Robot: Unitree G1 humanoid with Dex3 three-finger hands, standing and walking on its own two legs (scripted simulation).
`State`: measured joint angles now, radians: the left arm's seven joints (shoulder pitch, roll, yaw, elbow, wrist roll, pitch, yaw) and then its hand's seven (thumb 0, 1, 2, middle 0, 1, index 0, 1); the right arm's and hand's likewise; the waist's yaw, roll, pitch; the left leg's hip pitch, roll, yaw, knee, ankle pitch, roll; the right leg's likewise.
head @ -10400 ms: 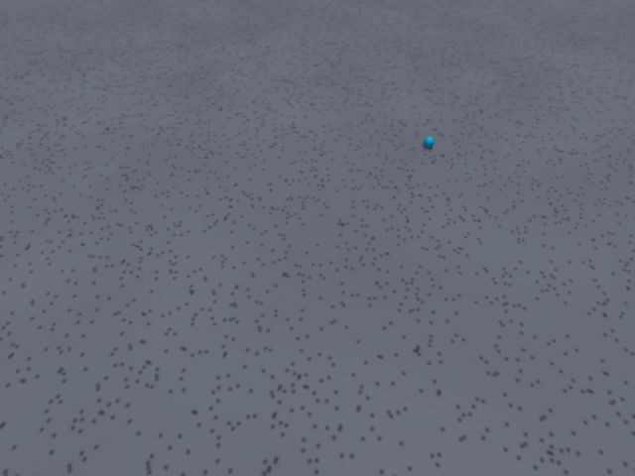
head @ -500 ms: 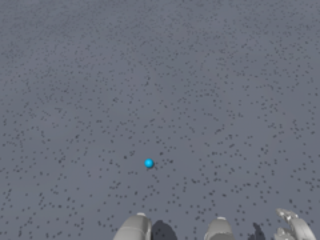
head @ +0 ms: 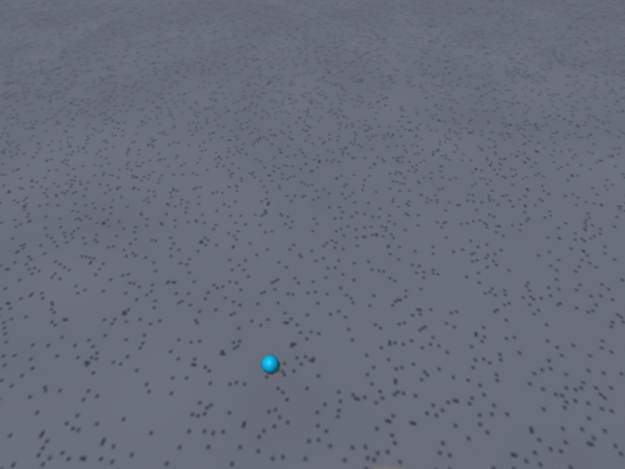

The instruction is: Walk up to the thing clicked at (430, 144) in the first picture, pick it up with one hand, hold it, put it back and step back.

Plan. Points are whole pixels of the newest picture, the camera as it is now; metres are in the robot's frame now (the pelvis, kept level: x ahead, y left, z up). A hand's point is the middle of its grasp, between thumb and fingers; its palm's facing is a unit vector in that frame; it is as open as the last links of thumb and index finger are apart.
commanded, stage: stand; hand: left
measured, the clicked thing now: (269, 363) +0.54 +0.15 -0.73
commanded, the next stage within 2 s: none
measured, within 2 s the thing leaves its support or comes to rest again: neither
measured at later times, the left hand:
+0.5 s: hand out of the picture +0.10 +0.25 -0.14, palm faces -0.02 -0.95 -0.32, open 7.4 cm
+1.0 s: hand out of the picture +0.11 +0.25 -0.13, palm faces -0.02 -0.94 -0.34, open 7.4 cm
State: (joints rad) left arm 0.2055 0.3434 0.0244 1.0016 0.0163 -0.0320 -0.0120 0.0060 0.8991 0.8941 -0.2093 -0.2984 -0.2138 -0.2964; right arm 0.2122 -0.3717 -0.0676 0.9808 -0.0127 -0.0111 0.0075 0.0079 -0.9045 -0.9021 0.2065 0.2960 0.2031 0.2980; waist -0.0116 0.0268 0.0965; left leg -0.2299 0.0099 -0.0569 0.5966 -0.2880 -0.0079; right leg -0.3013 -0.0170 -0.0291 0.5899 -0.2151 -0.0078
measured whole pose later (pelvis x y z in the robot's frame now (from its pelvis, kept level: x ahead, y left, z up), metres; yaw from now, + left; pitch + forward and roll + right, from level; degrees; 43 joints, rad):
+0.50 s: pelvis +0.02 +0.01 +0.02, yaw -1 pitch -3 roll +1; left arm 0.11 0.35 0.01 1.11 0.01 -0.03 -0.02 0.00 0.90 0.89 -0.20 -0.30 -0.21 -0.30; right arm 0.12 -0.35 -0.02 1.12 -0.01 -0.02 0.01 0.01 -0.90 -0.90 0.21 0.30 0.20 0.30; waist 0.00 -0.01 0.06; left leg -0.12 0.01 -0.04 0.39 -0.21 -0.03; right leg -0.21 -0.02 -0.02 0.40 -0.14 0.00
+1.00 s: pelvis +0.03 +0.00 +0.02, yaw -1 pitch -2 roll +0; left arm 0.09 0.34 0.01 1.16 0.01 -0.02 -0.01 0.00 0.90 0.89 -0.20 -0.30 -0.21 -0.30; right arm 0.08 -0.35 -0.01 1.15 -0.01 -0.01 0.01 0.01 -0.90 -0.90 0.21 0.30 0.20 0.30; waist 0.01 0.01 0.06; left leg -0.11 0.02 -0.04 0.35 -0.20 -0.04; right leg -0.19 -0.01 -0.02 0.36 -0.13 0.00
